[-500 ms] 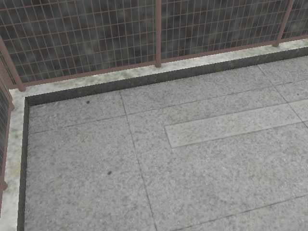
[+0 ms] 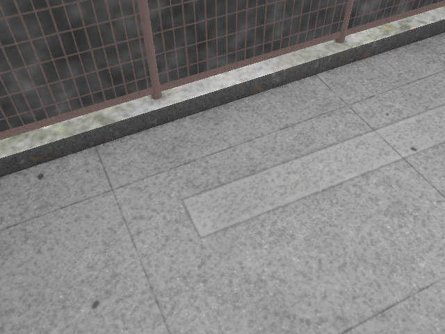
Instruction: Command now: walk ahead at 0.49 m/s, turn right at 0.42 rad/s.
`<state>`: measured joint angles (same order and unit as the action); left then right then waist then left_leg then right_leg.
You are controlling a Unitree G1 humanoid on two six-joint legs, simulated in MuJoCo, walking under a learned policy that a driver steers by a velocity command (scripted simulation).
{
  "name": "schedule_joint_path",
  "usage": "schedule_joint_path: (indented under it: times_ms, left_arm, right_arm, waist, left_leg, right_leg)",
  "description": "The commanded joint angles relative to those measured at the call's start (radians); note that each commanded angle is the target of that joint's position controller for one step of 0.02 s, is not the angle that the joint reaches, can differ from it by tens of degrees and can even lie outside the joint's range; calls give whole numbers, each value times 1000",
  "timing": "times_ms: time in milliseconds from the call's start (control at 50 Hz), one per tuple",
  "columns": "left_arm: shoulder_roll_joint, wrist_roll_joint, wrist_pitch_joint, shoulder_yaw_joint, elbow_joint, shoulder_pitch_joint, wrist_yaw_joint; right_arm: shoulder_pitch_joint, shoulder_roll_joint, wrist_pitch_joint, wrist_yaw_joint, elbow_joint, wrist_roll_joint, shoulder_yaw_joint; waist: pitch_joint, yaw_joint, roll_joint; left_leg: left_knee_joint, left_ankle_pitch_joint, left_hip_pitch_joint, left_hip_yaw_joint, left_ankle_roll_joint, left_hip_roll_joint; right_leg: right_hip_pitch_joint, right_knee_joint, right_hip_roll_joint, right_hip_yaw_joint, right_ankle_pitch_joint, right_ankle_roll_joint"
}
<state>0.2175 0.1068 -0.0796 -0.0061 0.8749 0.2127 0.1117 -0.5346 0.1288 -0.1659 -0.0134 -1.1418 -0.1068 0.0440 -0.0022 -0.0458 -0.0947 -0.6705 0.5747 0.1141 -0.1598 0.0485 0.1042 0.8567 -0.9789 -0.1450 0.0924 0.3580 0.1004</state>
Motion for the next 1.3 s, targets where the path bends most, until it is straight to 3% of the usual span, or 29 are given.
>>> schedule_joint_path:
  times_ms: [20, 40, 100, 120, 140, 200, 220, 240, 260, 300, 340, 380, 420, 540, 560, 580, 600, 660, 720, 800, 880, 900, 940, 960, 1020, 1140, 1260, 1280, 1300]
  left_arm:
    - [-4, -3, -7, 31, -51, -121, -6]
    - [11, -9, 8, 30, -74, -143, -5]
    - [105, 2, 27, 16, -126, -264, 3]
    - [72, -245, 13, 7, -149, -392, -16]
    - [69, -249, -1, 13, -130, -335, -13]
    - [177, -144, 23, -68, 39, 172, -28]
    - [258, -104, 32, -75, 105, 356, -40]
    - [223, -123, 36, -69, 90, 425, -50]
    - [270, -126, 50, -91, 85, 411, -68]
    - [214, -111, 44, -77, -19, 111, -105]
    - [207, -98, 34, -71, -79, -56, -123]
    - [192, -109, 25, -72, -117, -124, -133]
    - [192, -112, 32, -81, -131, -100, -156]
    - [99, -147, 56, -83, -126, -18, -173]
    - [43, -137, 51, -73, -131, 9, -171]
    - [-31, -139, 37, -53, -148, 165, -162]
    - [63, -140, 35, -60, -148, 206, -146]
    - [142, -129, 102, -90, -146, 40, -169]
    - [72, -127, 122, -75, -136, 74, -153]
    - [47, -117, 114, -56, -141, 9, -142]
    - [75, -103, 112, -68, -97, 59, -124]
    - [105, -98, 105, -75, -96, 105, -127]
    - [246, -109, 79, -117, -54, 227, -132]
    - [205, -89, 45, -103, -73, 170, -138]
    - [118, -122, 3, -82, -70, 122, -137]
    - [134, -129, 8, -90, -33, 174, -136]
    - [184, -141, -7, -106, -17, 154, -122]
    - [151, -134, -10, -95, -16, 151, -119]
    - [79, -125, -20, -72, -49, 175, -117]
  right_arm:
    - [-157, 124, -28, -26, 0, 15, 5]
    - [-138, 117, -8, 3, 10, -6, 7]
    - [-106, 135, 15, 36, 29, 26, 2]
    - [10, 172, 57, 6, 62, 171, -39]
    - [-43, 191, 82, 1, 59, 153, -39]
    - [-28, 186, 79, 29, 71, 110, -61]
    - [-105, 81, 57, 37, 93, 103, -45]
    - [-50, 165, 28, 46, 166, 152, -54]
    - [97, 171, 14, 42, 275, 188, -58]
    - [251, 156, 21, -13, 323, 165, -63]
    - [180, 130, 83, -41, 338, 116, -74]
    - [171, 154, 92, -47, 352, 109, -92]
    - [258, 157, 81, -41, 369, 107, -96]
    - [316, 223, 93, -35, 418, 100, -134]
    - [246, 264, 88, -36, 410, 82, -145]
    - [213, 326, 93, -34, 417, 58, -155]
    - [227, 307, 96, -18, 440, 72, -153]
    - [412, 195, 119, -10, 483, 84, -120]
    - [479, 204, 134, -5, 478, 74, -121]
    - [422, 214, 132, -8, 451, 96, -127]
    - [364, 227, 138, -8, 422, 122, -130]
    - [394, 216, 138, -6, 436, 126, -127]
    - [518, 181, 101, 0, 513, 147, -117]
    - [536, 228, 87, -3, 522, 156, -135]
    - [459, 209, 75, 3, 479, 118, -141]
    - [547, 135, 68, 37, 495, 130, -113]
    - [427, 230, 69, 33, 474, 133, -144]
    - [296, 271, 67, 25, 440, 131, -165]
    - [136, 377, 65, 18, 421, 110, -189]
  waist:
    - [123, -52, 55]
    - [140, -39, 124]
    - [257, -37, 80]
    - [326, -91, 43]
    - [273, -80, -1]
    - [-44, 164, 67]
    - [-240, 164, -161]
    - [-461, 244, -125]
    - [-485, 252, -115]
    - [-250, 141, 177]
    - [-110, -1, 203]
    - [-39, -51, 107]
    - [-105, -16, 27]
    - [-93, -36, -10]
    - [-121, -52, 68]
    - [-247, 17, 426]
    - [-359, 26, 453]
    - [-155, 37, 217]
    - [-118, 102, 242]
    - [-174, 60, 268]
    - [-121, 80, 246]
    - [-83, 105, 213]
    - [46, 161, -153]
    - [92, 143, -124]
    - [36, 97, -37]
    - [29, 119, -33]
    - [10, 30, -20]
    - [-61, -29, 20]
    - [-204, -68, 249]
  left_leg:
    - [62, -399, 67, 149, 136, -251]
    - [92, -364, 178, 150, 144, -261]
    - [94, -411, 91, 210, 150, -322]
    - [-28, -413, 99, 185, 90, -301]
    - [-142, -561, -12, 156, 68, -297]
    - [-834, -770, 314, 68, 13, -219]
    - [-1371, 292, 767, 88, -59, -118]
    - [-1344, 237, 865, 271, -82, -136]
    - [-1266, 176, 990, 281, -91, -161]
    - [-995, -130, 906, 251, -85, -199]
    - [-800, -145, 705, 301, -154, -237]
    - [-424, -223, 465, 265, -159, -233]
    - [-167, -492, 271, 205, -155, -143]
    - [122, -670, 108, 206, -110, -104]
    - [135, -911, -21, 280, -66, -219]
    - [165, -1193, -240, 601, 111, -494]
    - [256, -916, -278, 848, 206, -565]
    - [297, -574, 26, 565, 159, -408]
    - [339, -592, 260, 347, 125, -285]
    - [334, -665, 184, 352, 175, -332]
    - [380, 7, 340, 356, 95, -285]
    - [318, 44, 430, 335, 55, -256]
    - [-101, -87, 702, 114, -29, -72]
    - [-226, -125, 759, 204, -17, -131]
    - [-295, -282, 810, 221, -13, -175]
    - [-4, -476, 514, 135, -25, -136]
    - [138, -419, 183, 106, 33, -102]
    - [138, -431, -3, 138, 61, -122]
    - [192, -384, -336, 466, 173, -358]
  right_leg:
    - [-64, 420, -31, -14, 340, -6]
    - [-214, 381, -24, -59, 300, 2]
    - [-214, 439, -21, -68, 76, 3]
    - [-146, 503, 76, -66, -10, -17]
    - [-194, 580, 89, -97, 1, -15]
    - [-1027, 551, 129, -162, 199, 62]
    - [-1525, 205, -110, 95, 663, 218]
    - [-1652, 207, -206, 297, 520, 354]
    - [-1625, 385, -258, 463, 47, 389]
    - [-1107, 601, -244, 529, -269, 298]
    - [-635, 619, -250, 493, -27, 306]
    - [-336, 636, -78, 230, 8, 211]
    - [-295, 597, 60, 83, 0, 155]
    - [-400, 406, 114, 186, -435, 21]
    - [-333, 232, 189, 126, -567, -34]
    - [-155, -110, 326, 72, -1039, -99]
    - [-85, -292, 286, 122, -1088, -115]
    - [-110, -359, 194, 59, -885, -133]
    - [-348, -139, 178, -43, -782, -131]
    - [-496, 194, 157, -70, -749, -129]
    - [-741, 457, 193, -145, -669, -47]
    - [-790, 504, 121, -61, -768, 4]
    - [-767, 835, -196, 474, -1148, 197]
    - [-762, 844, -214, 501, -1053, 204]
    - [-882, 806, -136, 312, -738, 140]
    - [-754, 800, -41, 69, -506, 84]
    - [-678, 646, -68, 69, -437, 51]
    - [-619, 458, -14, 5, -326, 20]
    - [-335, 57, 100, -106, -451, -56]
